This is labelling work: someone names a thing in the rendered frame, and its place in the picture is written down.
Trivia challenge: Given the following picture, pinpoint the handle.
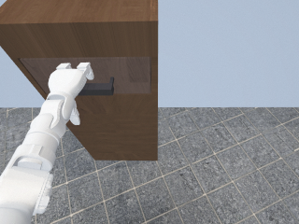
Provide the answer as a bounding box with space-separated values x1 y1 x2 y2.
78 77 114 96

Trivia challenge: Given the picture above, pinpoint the left robot upper arm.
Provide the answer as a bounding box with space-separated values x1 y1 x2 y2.
0 166 54 224

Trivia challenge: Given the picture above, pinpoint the robot left hand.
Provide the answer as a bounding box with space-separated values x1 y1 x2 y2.
48 63 94 125

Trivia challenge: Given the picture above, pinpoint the left robot forearm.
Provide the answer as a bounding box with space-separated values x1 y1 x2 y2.
0 91 75 187

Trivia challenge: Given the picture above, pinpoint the drawer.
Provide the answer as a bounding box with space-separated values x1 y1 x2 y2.
20 56 152 94

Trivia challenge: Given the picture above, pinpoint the cabinet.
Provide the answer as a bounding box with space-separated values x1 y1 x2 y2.
0 0 159 161

